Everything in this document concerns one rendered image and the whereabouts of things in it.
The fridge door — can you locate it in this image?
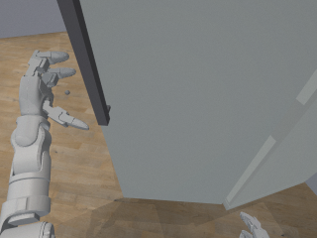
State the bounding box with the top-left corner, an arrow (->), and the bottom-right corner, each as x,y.
79,0 -> 317,204

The robot left upper arm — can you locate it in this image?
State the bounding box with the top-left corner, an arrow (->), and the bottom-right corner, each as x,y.
0,221 -> 55,238

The robot left forearm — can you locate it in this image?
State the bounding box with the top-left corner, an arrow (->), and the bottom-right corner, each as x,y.
0,114 -> 53,235

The handle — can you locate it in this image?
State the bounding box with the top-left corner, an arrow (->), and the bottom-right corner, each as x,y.
56,0 -> 111,126

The right robot hand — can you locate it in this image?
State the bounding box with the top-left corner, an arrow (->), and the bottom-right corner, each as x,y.
239,211 -> 270,238

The left robot hand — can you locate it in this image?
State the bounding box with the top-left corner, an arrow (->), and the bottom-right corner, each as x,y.
19,50 -> 89,131

